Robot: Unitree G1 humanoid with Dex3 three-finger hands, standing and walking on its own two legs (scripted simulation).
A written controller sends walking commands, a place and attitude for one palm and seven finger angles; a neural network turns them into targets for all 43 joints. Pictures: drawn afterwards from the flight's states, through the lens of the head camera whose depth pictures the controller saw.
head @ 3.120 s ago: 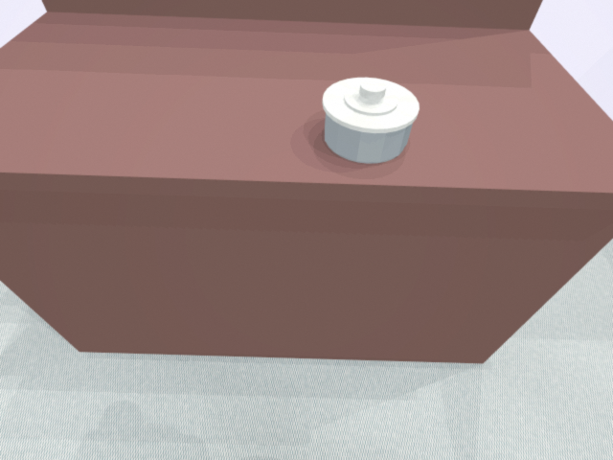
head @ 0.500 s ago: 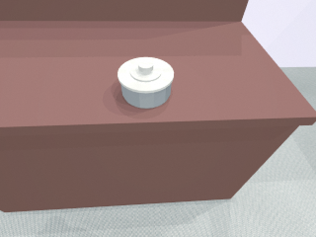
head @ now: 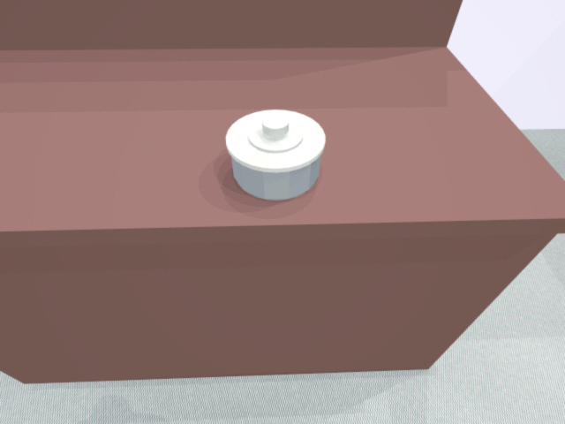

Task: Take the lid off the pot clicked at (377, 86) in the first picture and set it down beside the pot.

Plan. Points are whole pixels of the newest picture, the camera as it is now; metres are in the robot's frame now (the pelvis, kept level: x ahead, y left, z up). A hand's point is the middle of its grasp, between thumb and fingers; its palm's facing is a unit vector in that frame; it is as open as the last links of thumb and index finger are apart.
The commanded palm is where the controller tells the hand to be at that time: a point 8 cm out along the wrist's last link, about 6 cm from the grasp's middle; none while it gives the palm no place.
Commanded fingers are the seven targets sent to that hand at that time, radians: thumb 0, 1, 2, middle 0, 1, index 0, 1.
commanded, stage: look again from close up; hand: left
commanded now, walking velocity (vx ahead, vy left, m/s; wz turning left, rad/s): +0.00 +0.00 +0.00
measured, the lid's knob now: (275, 125) +0.53 +0.05 +0.16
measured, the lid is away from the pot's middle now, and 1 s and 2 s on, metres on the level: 0.00 0.00 0.00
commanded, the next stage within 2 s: shuffle to correct the standing spot in 0.88 s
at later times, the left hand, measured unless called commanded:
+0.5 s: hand out of the picture +0.04 +0.17 -0.18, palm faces +0.01 -0.98 -0.18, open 7.3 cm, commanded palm none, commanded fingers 0.00 0.90 0.90 -0.20 -0.30 -0.20 -0.30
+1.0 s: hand out of the picture +0.02 +0.16 -0.18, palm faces +0.02 -0.98 -0.17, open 7.3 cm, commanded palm none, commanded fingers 0.00 0.90 0.90 -0.20 -0.30 -0.20 -0.30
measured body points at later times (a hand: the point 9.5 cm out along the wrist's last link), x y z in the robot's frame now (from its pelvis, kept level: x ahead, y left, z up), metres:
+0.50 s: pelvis +0.02 -0.01 +0.00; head +0.03 +0.01 +0.45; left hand +0.04 +0.22 -0.16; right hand +0.05 -0.24 -0.14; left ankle +0.00 +0.08 -0.73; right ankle -0.02 -0.13 -0.73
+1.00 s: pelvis +0.02 -0.01 +0.01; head +0.04 +0.01 +0.46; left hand +0.02 +0.22 -0.16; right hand +0.03 -0.23 -0.14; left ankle +0.00 +0.08 -0.73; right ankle -0.02 -0.13 -0.73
